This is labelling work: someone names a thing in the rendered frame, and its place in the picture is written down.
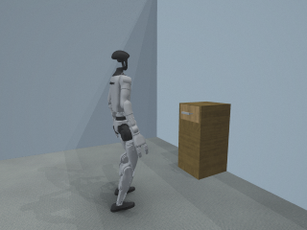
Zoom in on handle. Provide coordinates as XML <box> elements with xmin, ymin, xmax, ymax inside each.
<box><xmin>181</xmin><ymin>111</ymin><xmax>193</xmax><ymax>115</ymax></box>

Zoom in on right robot upper arm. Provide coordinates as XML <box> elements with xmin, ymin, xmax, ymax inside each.
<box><xmin>119</xmin><ymin>75</ymin><xmax>131</xmax><ymax>110</ymax></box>

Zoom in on robot left shin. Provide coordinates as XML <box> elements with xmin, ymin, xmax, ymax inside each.
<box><xmin>119</xmin><ymin>154</ymin><xmax>124</xmax><ymax>175</ymax></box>

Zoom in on robot torso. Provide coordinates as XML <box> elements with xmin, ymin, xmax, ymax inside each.
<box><xmin>109</xmin><ymin>73</ymin><xmax>131</xmax><ymax>134</ymax></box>

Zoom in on drawer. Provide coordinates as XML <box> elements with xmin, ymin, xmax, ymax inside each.
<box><xmin>180</xmin><ymin>103</ymin><xmax>201</xmax><ymax>124</ymax></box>

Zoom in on right robot forearm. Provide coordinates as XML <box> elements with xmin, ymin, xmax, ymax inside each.
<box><xmin>123</xmin><ymin>101</ymin><xmax>140</xmax><ymax>136</ymax></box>

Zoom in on left robot upper arm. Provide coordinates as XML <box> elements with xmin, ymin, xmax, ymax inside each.
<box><xmin>107</xmin><ymin>87</ymin><xmax>111</xmax><ymax>104</ymax></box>

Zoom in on right robot hand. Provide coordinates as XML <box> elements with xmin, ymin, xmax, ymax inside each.
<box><xmin>133</xmin><ymin>133</ymin><xmax>149</xmax><ymax>158</ymax></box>

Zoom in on cabinet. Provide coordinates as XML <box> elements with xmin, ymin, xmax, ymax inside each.
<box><xmin>177</xmin><ymin>102</ymin><xmax>231</xmax><ymax>180</ymax></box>

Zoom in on left robot forearm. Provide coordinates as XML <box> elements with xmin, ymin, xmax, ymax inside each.
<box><xmin>108</xmin><ymin>103</ymin><xmax>117</xmax><ymax>122</ymax></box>

